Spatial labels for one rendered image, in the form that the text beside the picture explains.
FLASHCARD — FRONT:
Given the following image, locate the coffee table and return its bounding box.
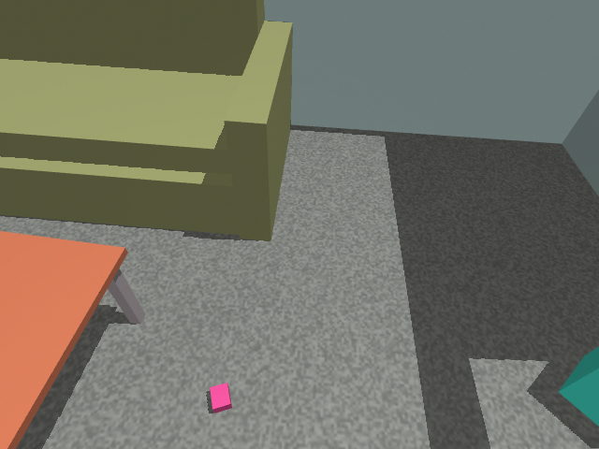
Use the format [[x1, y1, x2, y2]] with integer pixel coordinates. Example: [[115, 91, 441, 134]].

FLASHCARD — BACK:
[[0, 231, 145, 449]]

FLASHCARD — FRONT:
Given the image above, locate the sofa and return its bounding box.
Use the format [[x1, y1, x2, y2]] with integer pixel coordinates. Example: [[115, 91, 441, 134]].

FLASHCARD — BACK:
[[0, 0, 293, 241]]

